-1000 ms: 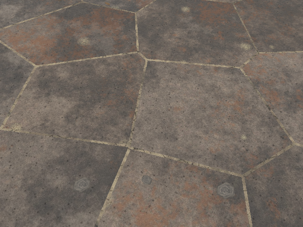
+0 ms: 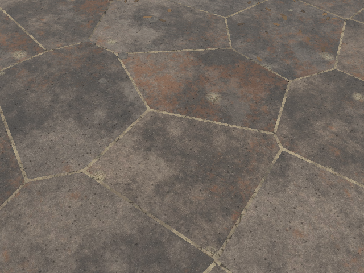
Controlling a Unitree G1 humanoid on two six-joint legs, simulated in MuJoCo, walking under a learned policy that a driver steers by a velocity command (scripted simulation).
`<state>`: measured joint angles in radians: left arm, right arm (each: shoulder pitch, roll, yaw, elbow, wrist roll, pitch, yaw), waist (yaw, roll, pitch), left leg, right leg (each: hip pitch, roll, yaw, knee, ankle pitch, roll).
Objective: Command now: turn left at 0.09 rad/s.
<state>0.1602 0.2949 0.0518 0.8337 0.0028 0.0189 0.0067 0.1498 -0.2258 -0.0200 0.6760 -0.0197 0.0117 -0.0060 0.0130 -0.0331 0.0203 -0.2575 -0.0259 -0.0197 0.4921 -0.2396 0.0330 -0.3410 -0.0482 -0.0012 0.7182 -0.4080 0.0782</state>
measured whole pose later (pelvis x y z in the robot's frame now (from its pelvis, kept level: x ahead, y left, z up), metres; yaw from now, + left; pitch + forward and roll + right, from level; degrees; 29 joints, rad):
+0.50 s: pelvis +0.07 +0.00 -0.01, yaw -1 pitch +1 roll +0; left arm 0.31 0.26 0.04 0.93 -0.02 -0.06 0.00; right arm 0.30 -0.25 -0.07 0.82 0.02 -0.09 0.02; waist 0.00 -0.03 -0.02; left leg -0.20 -0.04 0.01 0.60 -0.42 0.04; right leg -0.24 -0.04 0.04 0.72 -0.40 0.00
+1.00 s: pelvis +0.31 -0.06 -0.01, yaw +0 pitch +1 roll -1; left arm 0.16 0.27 0.05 0.84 0.01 -0.08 -0.04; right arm 0.32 -0.28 -0.05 0.85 0.03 -0.08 -0.01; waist 0.00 0.03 0.05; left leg -0.39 0.05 -0.05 1.20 -0.34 0.04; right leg -0.36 0.06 -0.06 0.47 -0.13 -0.07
